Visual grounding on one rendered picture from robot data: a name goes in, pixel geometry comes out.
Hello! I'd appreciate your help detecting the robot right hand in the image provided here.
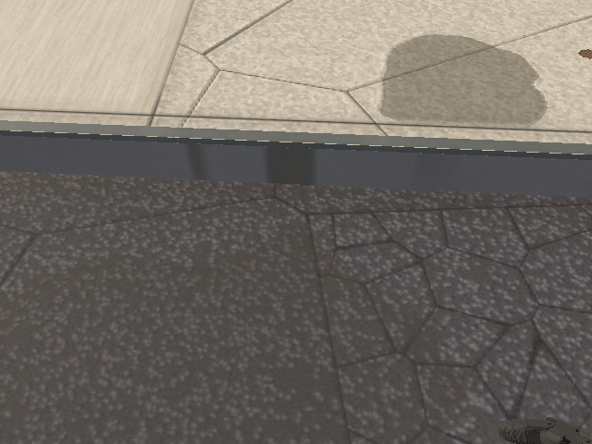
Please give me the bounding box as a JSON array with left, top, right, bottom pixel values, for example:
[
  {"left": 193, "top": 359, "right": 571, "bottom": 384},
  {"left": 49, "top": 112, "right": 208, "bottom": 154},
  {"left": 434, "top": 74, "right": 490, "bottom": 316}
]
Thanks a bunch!
[{"left": 498, "top": 417, "right": 592, "bottom": 444}]

